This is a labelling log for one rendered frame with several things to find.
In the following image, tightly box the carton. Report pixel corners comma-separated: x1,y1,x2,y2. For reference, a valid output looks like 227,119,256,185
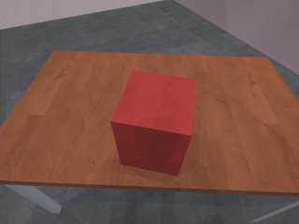
110,70,196,176

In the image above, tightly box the table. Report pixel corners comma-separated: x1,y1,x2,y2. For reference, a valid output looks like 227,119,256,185
0,50,299,222

